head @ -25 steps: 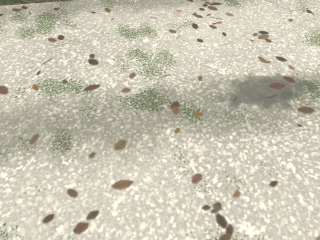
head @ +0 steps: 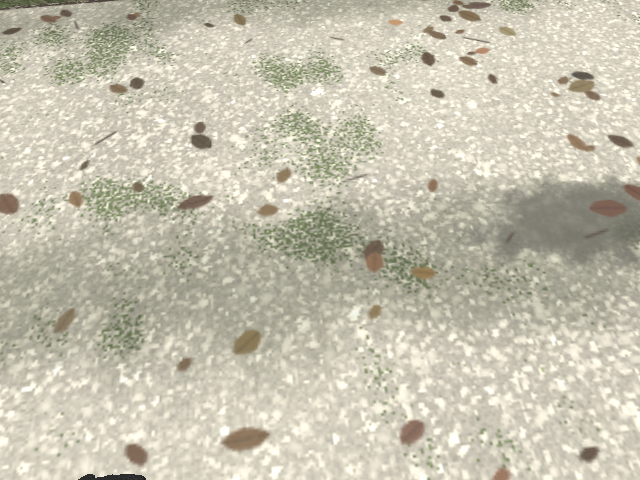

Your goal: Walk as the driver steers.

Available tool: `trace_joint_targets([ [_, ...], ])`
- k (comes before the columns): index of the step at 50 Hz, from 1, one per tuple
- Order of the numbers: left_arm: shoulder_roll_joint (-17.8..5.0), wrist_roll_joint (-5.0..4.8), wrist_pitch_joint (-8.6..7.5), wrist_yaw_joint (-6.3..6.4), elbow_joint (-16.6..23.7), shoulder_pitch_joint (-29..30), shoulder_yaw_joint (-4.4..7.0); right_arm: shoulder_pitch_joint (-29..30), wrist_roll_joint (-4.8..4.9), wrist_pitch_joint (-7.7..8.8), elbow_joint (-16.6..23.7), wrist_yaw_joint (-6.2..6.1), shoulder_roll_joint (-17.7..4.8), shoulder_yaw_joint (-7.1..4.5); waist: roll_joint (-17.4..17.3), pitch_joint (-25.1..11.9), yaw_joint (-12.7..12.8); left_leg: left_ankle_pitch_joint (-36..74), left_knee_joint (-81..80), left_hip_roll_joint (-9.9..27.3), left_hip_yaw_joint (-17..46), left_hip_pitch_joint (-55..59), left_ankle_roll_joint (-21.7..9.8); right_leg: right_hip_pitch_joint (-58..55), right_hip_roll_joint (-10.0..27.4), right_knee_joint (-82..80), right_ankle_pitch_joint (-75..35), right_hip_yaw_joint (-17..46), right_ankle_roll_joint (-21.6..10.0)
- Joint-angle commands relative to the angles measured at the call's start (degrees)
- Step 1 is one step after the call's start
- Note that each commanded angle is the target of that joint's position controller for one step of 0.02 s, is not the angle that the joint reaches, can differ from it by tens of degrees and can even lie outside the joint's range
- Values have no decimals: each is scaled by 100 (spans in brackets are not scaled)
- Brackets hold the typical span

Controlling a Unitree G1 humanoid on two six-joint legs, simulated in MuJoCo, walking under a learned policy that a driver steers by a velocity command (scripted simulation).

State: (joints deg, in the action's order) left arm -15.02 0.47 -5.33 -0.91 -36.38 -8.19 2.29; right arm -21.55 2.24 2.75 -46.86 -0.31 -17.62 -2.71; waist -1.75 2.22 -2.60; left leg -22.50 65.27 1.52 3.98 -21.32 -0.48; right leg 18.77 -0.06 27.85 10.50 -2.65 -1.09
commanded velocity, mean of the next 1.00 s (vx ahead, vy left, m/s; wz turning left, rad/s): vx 0.50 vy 0.00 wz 0.29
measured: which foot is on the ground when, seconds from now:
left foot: up 0.00-0.36, down 0.38-0.94, up 0.96-1.00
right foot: down 0.00-0.40, up 0.42-0.90, down 0.92-1.00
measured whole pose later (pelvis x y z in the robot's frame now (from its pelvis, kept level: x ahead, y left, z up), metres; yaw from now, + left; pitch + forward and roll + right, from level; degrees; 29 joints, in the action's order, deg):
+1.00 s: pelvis +0.56 +0.12 -0.01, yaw +16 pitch +2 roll +0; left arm -17.2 -1.0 -5.0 -2.8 -38.2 -8.7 2.6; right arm -18.1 0.2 3.6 -44.1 -0.1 -18.0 -2.3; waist -0.5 2.2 -1.3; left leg -25.3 60.4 -2.5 3.1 -12.0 -1.1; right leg 25.9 -4.0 33.0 9.1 -1.0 -4.7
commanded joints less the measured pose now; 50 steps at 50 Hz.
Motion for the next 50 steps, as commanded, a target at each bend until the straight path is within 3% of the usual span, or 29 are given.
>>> trace_joint_targets([
  [1, -550, 45, -86, 19, 12, -465, 222, 190, -14, -20, 533, 25, -388, -147, 922, -198, 311, 541, 253, 577, 210, -1490, 10, -1297, 1523, -1772, -107, 1485, -927],
  [3, -603, 5, -173, 23, -84, -383, 266, 332, -42, -119, 632, 41, -229, -127, 746, -28, 216, 722, 58, 612, 193, -1552, 74, -1062, 1564, -1991, -609, 1046, -1011],
  [6, -787, 1, -200, 53, -239, -425, 344, 731, -103, -143, 844, 85, -187, -105, 551, 128, 235, 1388, -706, 637, 227, -1838, 154, -1153, 1595, -2137, -995, 511, -1064],
  [10, -1038, -44, -131, 109, -380, -551, 417, 1466, -103, -62, 1082, 262, -129, -37, 398, 266, 473, 2357, -2030, 532, -147, -1558, 68, -1287, 1488, -2135, -1192, -244, -889],
  [14, -1259, -176, -7, 109, -565, -854, 503, 2059, -92, -75, 1415, 369, -243, -54, 358, 409, 619, 2026, -2691, 429, -412, -1601, -186, -1952, 1675, -1892, -1404, -539, -723],
  [16, -1413, -224, 82, 117, -602, -884, 546, 2029, -113, -99, 1532, 391, -379, -122, 478, 231, 490, 1457, -2835, 160, -698, -1259, -394, -2254, 1705, -1320, -2790, -713, -615],
  [17, -1509, -253, 128, 128, -597, -872, 570, 1744, -123, -126, 1518, 381, -517, -202, 583, -47, 290, 1155, -2846, -83, -894, -756, -524, -2320, 1661, -716, -3826, -823, -543],
  [18, -1513, -284, 184, 139, -579, -799, 559, 985, -108, -152, 1350, 351, -733, -346, 552, -482, -172, 1225, -3092, -388, -1065, 270, -699, -2121, 1504, 355, -4474, -1012, -410],
  [19, -1325, -232, 186, 167, -531, -906, 473, -39, -77, -204, 1073, 261, -1126, -560, 365, -1032, -626, 1437, -3207, -510, -839, 1912, -916, -1215, 1268, 1812, -3960, -1110, -180],
  [20, -620, 23, 116, 145, -222, -1321, 242, -295, -30, -220, 1027, 153, -1857, -717, -1151, -1447, -251, 942, -3475, 972, 1921, 3872, -1752, 1292, 482, 4055, 465, -1037, 238],
  [21, -597, -20, -85, 104, -92, -1178, 138, -259, -65, -96, 1315, 201, -1771, -615, -1052, -2511, -254, -78, -4559, 1768, 4541, 4490, -2420, 2218, -201, 5095, 2544, 469, 289],
  [22, -1104, -262, -184, 55, 66, -468, 265, -145, -110, 6, 1255, 260, -1299, -475, -407, -1896, -479, -35, -4896, 1670, 3938, 4154, -2043, 2776, 97, 5214, 2067, 834, 187],
  [23, -1057, -288, -250, 60, 136, -296, 233, 58, -111, 65, 1205, 261, -1139, -426, -293, -1207, -305, 356, -4893, 1461, 3177, 3388, -1857, 2830, 310, 4817, 1561, 749, 87],
  [24, -1010, -144, -272, 116, 66, -314, 230, 447, -105, 77, 1241, 243, -960, -372, 55, -834, -42, 951, -4853, 1222, 2578, 2606, -1673, 2537, 543, 4338, 1165, 748, 90],
  [25, -1059, -39, -239, 143, 27, -400, 268, 731, -152, 81, 1316, 222, -794, -311, -30, -653, 181, 1589, -4925, 1025, 2148, 1975, -1588, 2102, 683, 3969, 901, 776, 116],
  [26, -1068, -13, -174, 128, 1, -486, 281, 878, -206, 82, 1377, 199, -751, -286, -167, -611, 312, 1922, -5046, 917, 1983, 1591, -1585, 1791, 721, 3831, 737, 783, 162],
  [30, -764, 52, -6, 119, -19, -340, 189, 746, -178, 129, 1186, 64, -807, -291, -80, -436, 336, 2831, -5255, 709, 1263, 1035, -1619, 1695, 630, 2914, 68, 571, 471],
  [34, -527, -39, -31, 22, 30, 353, 59, 470, -181, 140, 926, 7, -744, -221, -279, -212, -47, 2480, -5339, 494, 597, 1058, -1244, 1493, 561, 1301, -1568, 430, 479],
  [36, -518, -108, -61, -42, 95, 681, 33, 285, -187, 163, 798, 20, -841, -222, -276, -59, -226, 2073, -5429, 649, 592, 1159, -1211, 1407, 492, 848, -1963, 362, 381],
  [39, -615, -165, -86, -138, 227, 979, 47, 68, -193, 154, 586, 40, -904, -232, -204, 180, -345, 2147, -5367, 1001, 634, 1868, -1195, 1829, 451, 496, -1709, 404, 142],
  [43, -670, -163, -83, -276, 321, 857, 68, 83, -179, 64, 430, -7, -988, -280, -233, 139, -174, 3529, -4866, 1260, 387, 2674, -994, 1863, 241, 282, -688, 330, -243],
  [44, -762, -151, -67, -273, 267, 561, 117, 181, -195, 41, 453, -25, -1040, -294, -296, -88, 0, 4568, -4509, 1191, 237, 2703, -908, 1381, 58, 286, -476, 180, -351],
  [45, -907, -127, -51, -249, 122, -26, 215, 301, -206, 0, 489, -47, -1059, -293, -264, -503, 338, 5626, -3755, 1015, -2, 2632, -793, 533, -188, 195, -530, -41, -491],
  [46, -1145, -112, -32, -205, -57, -801, 342, 342, -234, -27, 563, -90, -974, -247, -114, -1027, 719, 5797, -2635, 760, -278, 2136, -600, -706, -195, 166, -851, 93, -678],
  [47, -1704, -70, -14, -157, -76, -1480, 479, -47, -335, 44, 794, -111, -651, -124, 814, -1805, 731, 3845, -587, 224, -542, 311, -232, -2768, 1067, 203, -893, 2146, -1394],
  [48, -1585, -168, -4, -176, -138, -1648, 460, -266, -337, 180, 787, -49, -324, -4, 1887, -2261, 621, -630, 971, -765, -153, -1402, 92, -3967, 1906, -712, -40, 4692, -2156],
  [49, -1180, -209, 19, -158, -110, -1566, 338, 127, -189, 327, 875, 55, -788, -78, 1227, -1904, 815, -635, 1338, -381, 462, -2089, 12, -3895, 1834, -976, 786, 4580, -1897],
  [50, -1083, -150, 49, -124, -37, -1309, 316, 672, -53, 417, 1038, 110, -824, -76, 781, -1241, 824, -243, 1187, -137, 367, -2251, -50, -3224, 1638, -1040, 670, 3833, -1698],
])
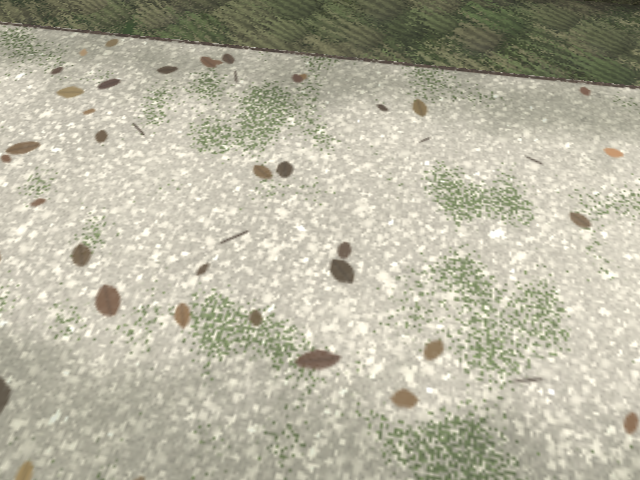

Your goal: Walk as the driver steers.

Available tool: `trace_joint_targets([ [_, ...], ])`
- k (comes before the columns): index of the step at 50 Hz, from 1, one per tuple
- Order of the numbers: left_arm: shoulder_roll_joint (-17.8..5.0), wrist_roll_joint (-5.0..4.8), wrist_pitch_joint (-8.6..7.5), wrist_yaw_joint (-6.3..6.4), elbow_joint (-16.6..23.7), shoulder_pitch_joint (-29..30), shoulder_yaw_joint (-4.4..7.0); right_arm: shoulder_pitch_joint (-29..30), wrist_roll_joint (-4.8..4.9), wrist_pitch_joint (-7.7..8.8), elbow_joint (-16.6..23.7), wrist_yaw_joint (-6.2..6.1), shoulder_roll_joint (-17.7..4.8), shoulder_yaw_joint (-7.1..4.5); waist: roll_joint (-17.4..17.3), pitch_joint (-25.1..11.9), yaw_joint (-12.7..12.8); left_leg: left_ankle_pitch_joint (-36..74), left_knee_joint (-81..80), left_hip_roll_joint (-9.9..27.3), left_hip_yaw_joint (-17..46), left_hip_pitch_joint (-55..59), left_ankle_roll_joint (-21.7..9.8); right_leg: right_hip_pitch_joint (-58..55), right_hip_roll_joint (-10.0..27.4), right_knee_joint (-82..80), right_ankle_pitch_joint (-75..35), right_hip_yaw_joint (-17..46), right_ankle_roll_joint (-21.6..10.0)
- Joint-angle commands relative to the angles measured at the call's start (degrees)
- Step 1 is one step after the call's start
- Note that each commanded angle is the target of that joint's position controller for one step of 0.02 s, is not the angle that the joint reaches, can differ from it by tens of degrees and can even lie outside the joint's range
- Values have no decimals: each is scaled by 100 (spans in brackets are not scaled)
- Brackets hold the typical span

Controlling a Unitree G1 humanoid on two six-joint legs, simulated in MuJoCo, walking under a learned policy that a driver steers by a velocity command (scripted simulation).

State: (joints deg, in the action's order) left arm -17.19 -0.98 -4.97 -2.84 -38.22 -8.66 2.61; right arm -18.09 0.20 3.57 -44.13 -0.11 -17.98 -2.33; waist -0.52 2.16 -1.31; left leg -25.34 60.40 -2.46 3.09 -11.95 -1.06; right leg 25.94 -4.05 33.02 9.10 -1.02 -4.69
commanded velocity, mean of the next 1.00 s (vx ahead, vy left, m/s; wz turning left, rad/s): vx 0.13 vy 0.00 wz -0.12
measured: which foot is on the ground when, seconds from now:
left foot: up 0.00-0.36, down 0.38-1.00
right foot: down 0.00-0.42, up 0.44-0.62, down 0.64-1.00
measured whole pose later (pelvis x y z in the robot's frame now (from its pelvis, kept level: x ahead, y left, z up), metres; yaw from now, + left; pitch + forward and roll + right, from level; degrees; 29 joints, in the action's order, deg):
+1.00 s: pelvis +0.25 -0.02 +0.01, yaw -8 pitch -1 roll +0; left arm -12.5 0.5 -0.8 1.4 -50.5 -15.3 1.0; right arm -9.1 -0.2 -0.2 -50.1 -1.2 -13.6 -2.2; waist -0.1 1.6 0.1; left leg -12.3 30.6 -0.3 2.3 -17.2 1.0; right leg 9.4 -0.2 31.4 20.9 2.0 0.2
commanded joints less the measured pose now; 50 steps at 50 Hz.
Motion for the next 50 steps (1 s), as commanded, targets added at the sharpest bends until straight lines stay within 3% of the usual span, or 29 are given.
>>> trace_joint_targets([
  [1, -841, 44, 32, 80, 185, -1004, 271, 628, 75, 393, 854, 90, -717, -95, 123, -681, 536, 338, 1176, 453, 346, -3156, -13, -3131, 1818, -1664, 229, 3142, -1228],
  [2, -735, 82, 28, 98, 265, -746, 228, 731, -58, 380, 875, 54, -754, -144, 5, -434, 357, 544, 718, 603, 313, -2873, 43, -2570, 1649, -1712, -854, 2741, -1156],
  [3, -751, 122, 41, 121, 340, -596, 217, 665, -116, 337, 894, 37, -734, -158, 139, -364, 197, 561, 569, 617, 270, -2553, 143, -2172, 1528, -1734, -1930, 2507, -1175],
  [6, -777, 112, 42, 206, 232, -485, 212, 271, -139, 165, 718, -25, -470, -88, 273, -494, -20, 724, -180, 591, 15, -2111, 475, -1605, 1350, -1655, -4066, 1622, -1153],
  [9, -859, 49, 141, 308, 47, -567, 226, 597, -134, 91, 721, -62, -276, -20, 432, -645, 107, 1849, -1312, 405, -165, -1675, 570, -1318, 960, -1543, -4250, 985, -827],
  [11, -809, 23, 223, 369, -83, -741, 202, 975, -93, 98, 759, -20, -233, -9, 500, -724, 310, 2694, -2027, 283, -171, -1419, 526, -1383, 865, -1480, -3811, 915, -607],
  [14, -766, 43, 307, 414, -236, -881, 166, 1344, -81, 141, 830, 64, -282, -39, 552, -667, 457, 3007, -2643, 240, -42, -1352, 390, -1738, 1062, -1318, -3191, 1194, -529],
  [16, -736, 77, 333, 409, -288, -841, 149, 1368, -122, 186, 845, 99, -402, -98, 571, -607, 411, 2673, -2934, 249, 38, -1350, 218, -2016, 1237, -1010, -3103, 1455, -524],
  [18, -657, 65, 346, 405, -310, -677, 115, 1060, -178, 245, 747, 101, -443, -143, 541, -591, 160, 2950, -3576, 236, -21, -869, -18, -2075, 1156, -517, -2978, 1550, -392],
  [19, -586, 108, 317, 391, -298, -760, 89, 886, -236, 283, 720, 66, -597, -175, 335, -762, 119, 4457, -3767, 516, 195, -156, -205, -1877, 866, -126, -2698, 1462, -185],
  [20, -427, 235, 244, 364, -264, -1150, 34, 757, -316, 281, 781, 20, -867, -204, -294, -1253, 325, 6618, -3269, 1274, 860, 1063, -678, -1186, 455, 525, -1337, 1324, 62],
  [21, -263, 177, 240, 367, -444, -1673, -42, 530, -317, 176, 703, -6, -514, -130, -969, -1890, 260, 7274, -3084, 2049, 1638, 1915, -1527, -609, 144, 1433, 809, 1090, 430],
  [22, -495, 150, 319, 346, -428, -1460, -15, 367, -167, 89, 616, 13, -109, -25, -1102, -1939, 77, 6729, -3365, 2345, 2175, 1828, -1776, -317, 177, 1991, 2918, 974, 654],
  [23, -648, 103, 438, 351, -361, -1165, 51, 464, -74, 21, 549, 49, -37, 29, -714, -1589, 65, 5393, -3579, 2252, 2241, 1451, -1620, -108, 324, 2176, 3244, 983, 759],
  [24, -604, 73, 584, 387, -363, -963, 73, 677, -63, -43, 554, 67, -160, 5, -493, -1273, 110, 4048, -3811, 2108, 2200, 1039, -1425, -16, 432, 2305, 3022, 893, 851],
  [26, -532, 92, 796, 439, -408, -921, 98, 1312, -106, -137, 642, 71, -398, -54, -596, -703, 303, 2304, -4290, 1721, 1734, -80, -1074, -407, 604, 1674, 2376, 732, 927],
  [28, -282, 118, 803, 447, -578, -1101, 44, 1587, -149, -233, 643, 49, -406, -76, -808, -572, 405, 1737, -4415, 1256, 1119, -739, -867, -1177, 513, 751, 1568, 430, 902],
  [30, -186, 164, 746, 412, -748, -1271, 48, 1498, -102, -269, 553, 7, -320, -60, -755, -726, 458, 1061, -4292, 1035, 772, -861, -729, -1797, 395, -135, 440, 198, 772],
  [31, -194, 221, 731, 400, -744, -1190, 50, 1347, -84, -259, 474, 0, -218, -25, -666, -713, 419, 496, -4277, 932, 702, -935, -550, -1944, 405, -409, 212, 199, 676],
  [32, -311, 294, 718, 410, -641, -1002, 53, 1207, -97, -235, 389, 7, -134, 8, -477, -565, 333, -49, -4215, 828, 642, -1057, -299, -1899, 660, -591, 111, 482, 539],
  [33, -582, 265, 709, 445, -565, -817, 102, 1111, -134, -221, 386, 25, -194, -11, -99, -303, 126, -241, -4114, 609, 463, -986, -102, -1407, 846, -707, 756, 697, 341],
  [34, -569, 228, 674, 446, -647, -762, 120, 1225, -147, -213, 389, 18, -183, -22, 247, -134, 117, 121, -3893, 424, 200, -560, 29, -732, 773, -847, 1653, 708, 215],
  [35, -402, 237, 608, 446, -640, -659, 73, 1301, -142, -200, 378, -2, -162, -22, 300, -77, 124, 524, -3652, 413, 170, -254, 43, -467, 764, -1009, 1780, 730, 245],
  [37, -318, 236, 475, 449, -674, -568, 43, 1192, -99, -201, 280, -50, -84, -25, 435, -133, 60, 1173, -3420, 415, 136, -26, -38, -471, 764, -1064, 1306, 727, 366],
  [40, -315, 181, 355, 437, -775, -738, 32, 1055, -83, -207, 130, -75, -77, -47, 303, -290, 100, 2001, -3254, 397, 96, 114, -76, -721, 741, -903, 627, 676, 419],
  [50, -225, 137, 368, 445, -1084, -908, -5, 994, -31, -337, -410, -146, -134, -120, 69, -278, 157, 2774, -3177, 418, 127, 324, -4, -1037, 649, -841, -218, 541, 382],
])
